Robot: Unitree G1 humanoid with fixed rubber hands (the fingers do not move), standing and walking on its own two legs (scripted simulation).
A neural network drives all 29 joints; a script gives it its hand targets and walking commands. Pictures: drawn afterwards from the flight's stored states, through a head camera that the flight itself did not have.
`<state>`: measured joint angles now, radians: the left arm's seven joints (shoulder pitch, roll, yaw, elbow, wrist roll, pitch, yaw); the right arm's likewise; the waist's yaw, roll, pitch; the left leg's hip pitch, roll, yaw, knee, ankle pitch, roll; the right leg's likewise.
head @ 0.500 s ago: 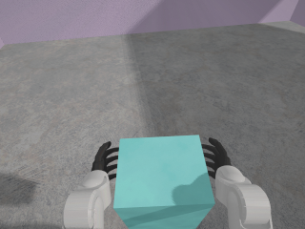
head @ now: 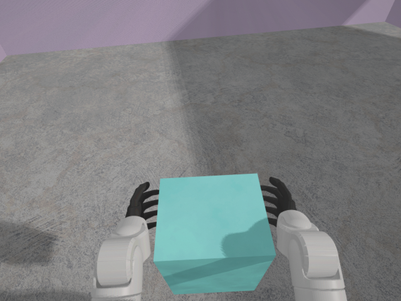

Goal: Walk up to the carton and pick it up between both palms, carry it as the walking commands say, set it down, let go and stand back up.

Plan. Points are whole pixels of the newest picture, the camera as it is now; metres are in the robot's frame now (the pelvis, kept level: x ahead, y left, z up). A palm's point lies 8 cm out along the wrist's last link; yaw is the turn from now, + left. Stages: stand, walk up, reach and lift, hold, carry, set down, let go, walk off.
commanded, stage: carry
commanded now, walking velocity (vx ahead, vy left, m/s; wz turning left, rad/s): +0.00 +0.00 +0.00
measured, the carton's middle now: (211, 239) +0.27 +0.00 -0.01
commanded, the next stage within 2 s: hold in 1.18 s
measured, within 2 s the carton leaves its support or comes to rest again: neither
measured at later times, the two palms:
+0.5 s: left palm (145, 220) +0.28 +0.13 +0.06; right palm (287, 216) +0.28 -0.15 +0.06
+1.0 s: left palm (154, 217) +0.28 +0.11 +0.06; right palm (295, 213) +0.28 -0.16 +0.06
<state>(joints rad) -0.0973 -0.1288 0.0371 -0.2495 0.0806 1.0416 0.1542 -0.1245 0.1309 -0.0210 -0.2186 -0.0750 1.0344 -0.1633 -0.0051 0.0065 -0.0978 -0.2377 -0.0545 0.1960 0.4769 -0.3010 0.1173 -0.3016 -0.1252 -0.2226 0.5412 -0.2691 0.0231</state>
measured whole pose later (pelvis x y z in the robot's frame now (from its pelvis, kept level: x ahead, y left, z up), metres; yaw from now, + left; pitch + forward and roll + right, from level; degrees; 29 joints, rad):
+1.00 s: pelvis +0.00 -0.03 +0.00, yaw +0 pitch +3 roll +0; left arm -0.14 -0.13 0.06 -0.04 0.11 0.87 0.13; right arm -0.15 0.13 -0.06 -0.04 -0.11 0.87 -0.14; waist -0.01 0.01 -0.10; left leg -0.24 -0.01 0.18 0.48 -0.30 0.08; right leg -0.28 -0.08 -0.25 0.50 -0.27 -0.01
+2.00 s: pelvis -0.08 -0.07 +0.00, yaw +3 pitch -13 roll +0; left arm -0.61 -0.16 0.47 0.69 0.44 0.65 -0.01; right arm -0.55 0.24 -0.48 0.60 -0.43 0.66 -0.07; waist -0.01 -0.01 0.03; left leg -0.10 -0.04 -0.06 0.55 -0.23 0.02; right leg -0.10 0.06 0.04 0.53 -0.21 -0.04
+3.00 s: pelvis -0.06 -0.07 -0.07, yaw +4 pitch +26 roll +0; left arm -0.48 -0.21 0.37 0.56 0.28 0.16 0.05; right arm -0.45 0.20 -0.39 0.53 -0.27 0.17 -0.06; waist -0.02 0.01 -0.11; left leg -1.07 -0.06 -0.06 0.98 -0.36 0.00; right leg -1.08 0.06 0.02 0.98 -0.35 -0.03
